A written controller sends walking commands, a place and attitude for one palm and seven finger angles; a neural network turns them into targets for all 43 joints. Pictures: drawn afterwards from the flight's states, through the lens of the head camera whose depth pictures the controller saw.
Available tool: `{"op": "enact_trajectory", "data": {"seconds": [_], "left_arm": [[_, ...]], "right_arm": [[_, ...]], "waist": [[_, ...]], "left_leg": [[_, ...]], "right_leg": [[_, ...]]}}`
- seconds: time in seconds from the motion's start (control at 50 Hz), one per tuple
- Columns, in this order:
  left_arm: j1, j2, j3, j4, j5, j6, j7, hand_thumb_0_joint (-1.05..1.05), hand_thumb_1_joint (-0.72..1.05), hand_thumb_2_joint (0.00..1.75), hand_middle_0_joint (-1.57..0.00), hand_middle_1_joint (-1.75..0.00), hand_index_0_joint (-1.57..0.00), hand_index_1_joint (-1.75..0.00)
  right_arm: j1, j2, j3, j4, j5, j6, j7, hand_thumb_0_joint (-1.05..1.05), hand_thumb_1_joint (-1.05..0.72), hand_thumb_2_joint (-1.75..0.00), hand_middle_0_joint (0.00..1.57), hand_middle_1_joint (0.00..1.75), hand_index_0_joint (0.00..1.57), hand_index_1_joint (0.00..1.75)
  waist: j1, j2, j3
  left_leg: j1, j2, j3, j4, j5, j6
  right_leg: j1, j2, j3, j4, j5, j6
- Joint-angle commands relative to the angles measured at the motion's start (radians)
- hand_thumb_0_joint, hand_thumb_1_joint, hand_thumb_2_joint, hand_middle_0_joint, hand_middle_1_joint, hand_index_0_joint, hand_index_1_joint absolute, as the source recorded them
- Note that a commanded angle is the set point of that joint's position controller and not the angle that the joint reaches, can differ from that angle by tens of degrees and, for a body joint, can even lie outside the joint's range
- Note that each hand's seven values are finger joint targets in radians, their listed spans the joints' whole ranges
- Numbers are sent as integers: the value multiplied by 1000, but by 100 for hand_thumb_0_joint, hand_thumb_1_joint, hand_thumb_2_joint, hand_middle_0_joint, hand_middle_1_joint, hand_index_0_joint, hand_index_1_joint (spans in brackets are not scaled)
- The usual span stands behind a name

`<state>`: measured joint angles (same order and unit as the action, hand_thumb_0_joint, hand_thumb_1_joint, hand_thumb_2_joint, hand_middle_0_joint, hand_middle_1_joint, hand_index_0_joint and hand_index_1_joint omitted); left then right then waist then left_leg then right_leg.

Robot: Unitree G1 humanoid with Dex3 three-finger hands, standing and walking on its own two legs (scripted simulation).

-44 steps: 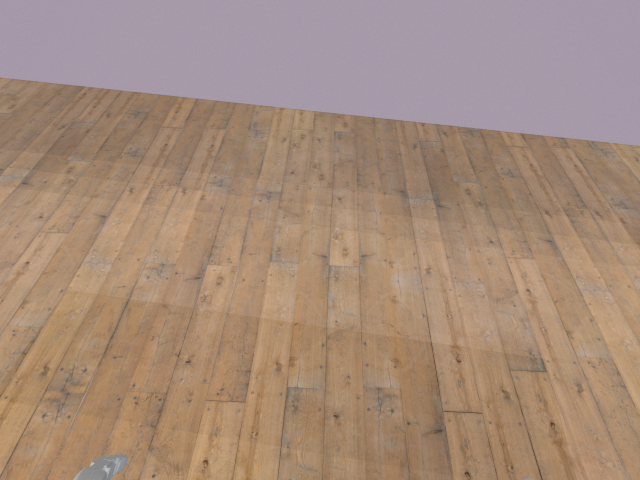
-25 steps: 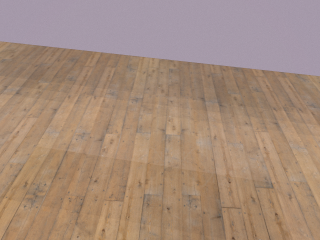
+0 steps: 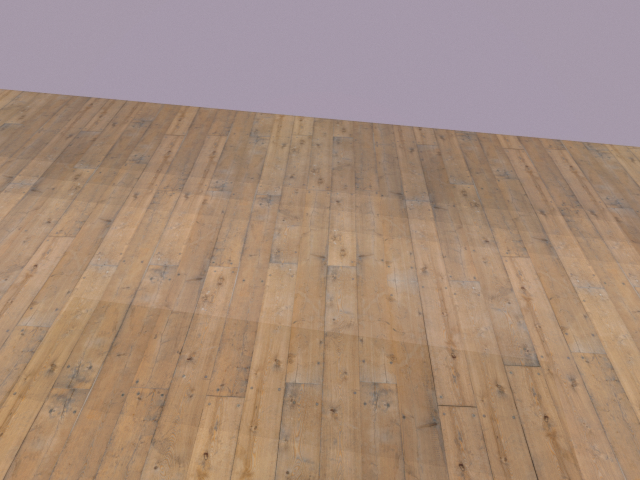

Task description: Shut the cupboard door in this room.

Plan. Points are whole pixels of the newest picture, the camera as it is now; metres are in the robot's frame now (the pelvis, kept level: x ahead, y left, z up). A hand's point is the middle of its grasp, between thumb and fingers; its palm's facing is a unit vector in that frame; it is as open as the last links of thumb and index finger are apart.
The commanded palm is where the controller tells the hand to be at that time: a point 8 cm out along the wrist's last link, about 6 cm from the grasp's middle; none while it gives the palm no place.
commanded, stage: stand and wait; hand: left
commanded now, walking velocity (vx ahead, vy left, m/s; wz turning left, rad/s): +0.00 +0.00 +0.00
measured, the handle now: out of the picture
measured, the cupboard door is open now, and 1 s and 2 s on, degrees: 77 77 77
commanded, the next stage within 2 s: turn or walk to find it in 0.02 s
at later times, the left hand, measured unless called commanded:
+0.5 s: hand out of the picture +0.03 +0.23 -0.19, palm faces +0.09 -0.97 -0.23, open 7.4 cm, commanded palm none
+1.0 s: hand out of the picture -0.07 +0.17 -0.16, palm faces +0.36 -0.89 -0.27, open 7.4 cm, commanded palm none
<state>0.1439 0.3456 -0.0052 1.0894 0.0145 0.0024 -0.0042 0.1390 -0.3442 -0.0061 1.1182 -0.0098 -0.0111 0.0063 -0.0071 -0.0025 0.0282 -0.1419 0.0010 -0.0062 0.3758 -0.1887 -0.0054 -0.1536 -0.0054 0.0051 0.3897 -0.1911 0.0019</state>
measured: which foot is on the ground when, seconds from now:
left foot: down 0.00-0.74, up 0.76-1.00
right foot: down 0.00-0.40, up 0.42-0.72, down 0.74-1.00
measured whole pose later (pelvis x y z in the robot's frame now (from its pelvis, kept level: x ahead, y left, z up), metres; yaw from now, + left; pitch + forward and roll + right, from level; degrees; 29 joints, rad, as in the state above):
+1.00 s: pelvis -0.05 -0.03 +0.00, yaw +21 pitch +0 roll +2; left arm 0.27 0.19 0.03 0.93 0.03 0.01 0.03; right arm 0.23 -0.27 -0.10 0.98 -0.02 0.08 0.02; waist -0.02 0.01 0.04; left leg -0.49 0.00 -0.03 1.12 -0.35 -0.06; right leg -0.17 -0.06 -0.12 0.48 -0.30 -0.02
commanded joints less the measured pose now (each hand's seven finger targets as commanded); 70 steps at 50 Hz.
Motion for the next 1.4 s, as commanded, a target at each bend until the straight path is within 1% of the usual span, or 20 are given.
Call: {"op": "enact_trajectory", "data": {"seconds": [0.0,0.16,0.3,0.34,0.38,0.4,0.48,0.6,0.68,0.7,0.74,0.76,0.84,1.04,1.1,1.14,1.16,1.18,1.28,1.38], "left_arm": [[-50,208,39,-69,-3,-29,14,0,90,90,-20,-30,-20,-30],[21,103,32,-83,-3,8,29,0,90,90,-20,-30,-20,-30],[14,129,56,-159,6,19,41,0,90,90,-20,-30,-20,-30],[-7,106,59,-185,7,23,42,0,90,90,-20,-30,-20,-30],[-18,37,51,-208,0,32,38,0,90,90,-20,-30,-20,-30],[-23,36,52,-221,3,30,41,0,90,90,-20,-30,-20,-30],[26,1,63,-201,0,28,34,0,90,90,-20,-30,-20,-30],[33,-50,60,-223,-9,22,34,0,90,90,-20,-30,-20,-30],[147,-38,72,-199,-12,19,39,0,90,90,-20,-30,-20,-30],[185,2,82,-193,-5,14,43,0,90,90,-20,-30,-20,-30],[151,127,100,-223,13,9,51,0,90,90,-20,-30,-20,-30],[90,99,89,-246,7,9,52,0,90,90,-20,-30,-20,-30],[38,10,68,-253,5,-14,43,0,90,90,-20,-30,-20,-30],[203,70,89,-197,22,-7,44,0,90,90,-20,-30,-20,-30],[186,86,100,-185,19,-4,43,0,90,90,-20,-30,-20,-30],[178,50,94,-198,1,4,38,0,90,90,-20,-30,-20,-30],[175,-17,80,-231,-4,9,30,0,90,90,-20,-30,-20,-30],[133,-24,69,-245,4,22,39,0,90,90,-20,-30,-20,-30],[78,-21,83,-208,0,28,26,0,90,90,-20,-30,-20,-30],[64,-31,83,-211,-1,33,23,0,90,90,-20,-30,-20,-30]], "right_arm": [[-56,-208,-36,-66,1,-23,-16,0,-90,-90,20,30,20,30],[8,-76,-17,-88,-5,12,-9,0,-90,-90,20,30,20,30],[84,-50,-43,-132,-3,39,-6,0,-90,-90,20,30,20,30],[119,-42,-49,-136,-4,36,-2,0,-90,-90,20,30,20,30],[140,-111,-64,-154,-17,27,-4,0,-90,-90,20,30,20,30],[148,-122,-71,-160,-12,23,-11,0,-90,-90,20,30,20,30],[106,-86,-76,-185,-10,23,-30,0,-90,-90,20,30,20,30],[156,-70,-94,-186,-15,34,-32,0,-90,-90,20,30,20,30],[111,-63,-104,-212,-10,46,-20,0,-90,-90,20,30,20,30],[97,-35,-104,-223,-4,49,-13,0,-90,-90,20,30,20,30],[67,30,-100,-264,-10,51,-14,0,-90,-90,20,30,20,30],[67,-7,-109,-257,-18,53,-8,0,-90,-90,20,30,20,30],[139,25,-102,-192,-11,68,8,0,-90,-90,20,30,20,30],[-34,51,-68,-234,0,57,7,0,-90,-90,20,30,20,30],[26,48,-64,-220,6,40,2,0,-90,-90,20,30,20,30],[123,-28,-78,-195,-1,21,0,0,-90,-90,20,30,20,30],[157,-128,-100,-196,-5,15,-5,0,-90,-90,20,30,20,30],[197,-154,-107,-183,3,28,-10,0,-90,-90,20,30,20,30],[81,-47,-74,-206,-7,16,-34,0,-90,-90,20,30,20,30],[104,-48,-80,-207,-6,12,-33,0,-90,-90,20,30,20,30]], "waist": [[6,-13,-31],[13,-21,-23],[-9,-135,-44],[-26,-72,-49],[-39,229,-2],[-35,270,6],[-4,169,-61],[-30,157,-111],[20,150,-119],[34,85,-114],[54,-277,1],[22,-167,18],[-35,-146,63],[55,-186,-4],[29,-189,-80],[-24,-12,-160],[-35,286,-167],[-55,250,-178],[-11,169,-39],[-13,141,-47]], "left_leg": [[-13,110,-102,-71,15,35],[-137,85,-102,35,72,19],[-154,36,-38,264,-44,4],[-112,62,-82,169,32,17],[-153,225,-425,-61,90,119],[-140,280,-537,-128,156,191],[-75,208,-423,-65,175,196],[-2,176,-449,-24,273,194],[-151,96,-416,3,114,116],[-271,47,-359,58,-4,67],[-545,-107,-85,526,-337,-36],[-479,-52,-126,660,-301,-20],[-439,-20,-51,827,-138,-42],[-326,17,56,452,-269,-54],[-181,2,91,213,-183,-37],[112,85,3,-9,168,0],[265,355,-328,-2,612,116],[208,419,-323,23,785,207],[62,243,-175,13,662,167],[65,218,-202,-14,554,171]], "right_leg": [[-27,-113,117,-95,-29,-32],[-22,-153,88,-21,-8,-12],[-108,-290,117,-7,36,-102],[-155,-244,42,89,-1,-67],[-242,-29,-103,374,-234,34],[-284,-10,-44,534,-368,34],[-317,-34,23,642,-294,36],[-236,7,1,383,-299,45],[9,26,-29,61,-112,36],[133,-30,5,-37,-59,22],[55,-451,428,-196,-180,-134],[-82,-433,328,-182,-136,-149],[-90,-257,83,-103,127,-106],[67,-328,24,10,405,-160],[92,-321,-25,122,509,-116],[-79,-247,-126,343,301,-15],[-378,-111,-160,534,-315,63],[-375,-96,-70,646,-475,61],[-379,-102,-22,745,-263,75],[-360,-84,-27,659,-215,92]]}}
